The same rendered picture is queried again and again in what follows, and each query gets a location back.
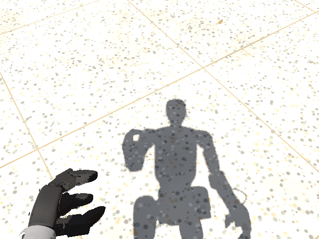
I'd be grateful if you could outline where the left robot forearm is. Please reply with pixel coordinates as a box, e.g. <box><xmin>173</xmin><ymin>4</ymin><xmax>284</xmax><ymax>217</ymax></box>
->
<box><xmin>18</xmin><ymin>225</ymin><xmax>56</xmax><ymax>239</ymax></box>

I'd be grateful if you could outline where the left robot hand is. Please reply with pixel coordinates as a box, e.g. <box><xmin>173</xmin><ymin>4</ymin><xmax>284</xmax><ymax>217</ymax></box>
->
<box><xmin>28</xmin><ymin>168</ymin><xmax>106</xmax><ymax>238</ymax></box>

